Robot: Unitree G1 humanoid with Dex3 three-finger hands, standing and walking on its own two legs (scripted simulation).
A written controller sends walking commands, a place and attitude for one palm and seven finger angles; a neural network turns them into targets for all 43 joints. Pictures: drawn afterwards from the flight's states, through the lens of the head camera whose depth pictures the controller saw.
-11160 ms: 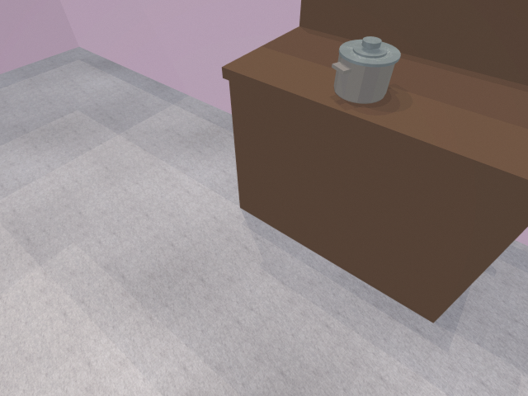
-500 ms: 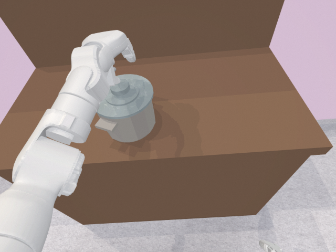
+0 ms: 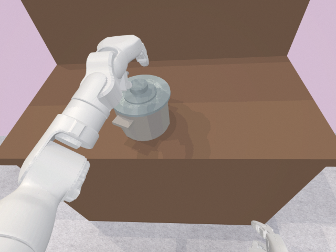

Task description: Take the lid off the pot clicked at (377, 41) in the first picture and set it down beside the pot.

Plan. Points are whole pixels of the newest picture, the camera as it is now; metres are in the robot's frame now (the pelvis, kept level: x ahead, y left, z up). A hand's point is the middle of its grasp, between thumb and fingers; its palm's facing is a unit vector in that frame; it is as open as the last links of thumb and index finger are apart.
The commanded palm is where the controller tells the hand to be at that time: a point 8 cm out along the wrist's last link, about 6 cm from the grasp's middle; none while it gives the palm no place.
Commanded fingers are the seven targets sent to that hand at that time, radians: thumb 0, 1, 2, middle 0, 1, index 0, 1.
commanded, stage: move the open hand above the knob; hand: left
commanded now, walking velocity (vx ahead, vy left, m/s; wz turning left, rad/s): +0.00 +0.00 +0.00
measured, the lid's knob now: (138, 86) +0.50 +0.09 +0.13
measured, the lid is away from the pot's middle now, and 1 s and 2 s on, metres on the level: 0.00 0.00 0.01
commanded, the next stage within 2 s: lower the open fingers around the knob in 0.02 s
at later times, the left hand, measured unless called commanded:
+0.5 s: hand (139, 80) +0.46 +0.07 +0.18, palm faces -0.29 -0.05 -0.96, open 10.1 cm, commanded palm +0.45 +0.09 +0.23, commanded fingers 0.00 -0.34 1.54 -0.84 -0.08 -0.84 -0.08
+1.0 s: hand (134, 88) +0.46 +0.09 +0.16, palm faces -0.34 -0.05 -0.94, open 10.2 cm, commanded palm +0.46 +0.09 +0.21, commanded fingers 0.00 -0.34 1.54 -0.84 -0.08 -0.84 -0.08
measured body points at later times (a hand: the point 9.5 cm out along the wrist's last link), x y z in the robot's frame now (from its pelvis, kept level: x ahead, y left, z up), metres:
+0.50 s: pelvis +0.00 -0.01 +0.00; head +0.02 -0.05 +0.45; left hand +0.47 +0.07 +0.23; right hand +0.10 -0.26 -0.14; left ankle -0.03 +0.11 -0.74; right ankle +0.00 -0.15 -0.74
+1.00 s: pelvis +0.00 -0.01 +0.00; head +0.03 -0.04 +0.45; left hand +0.48 +0.09 +0.21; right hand +0.10 -0.27 -0.13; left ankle -0.03 +0.11 -0.74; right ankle +0.00 -0.15 -0.74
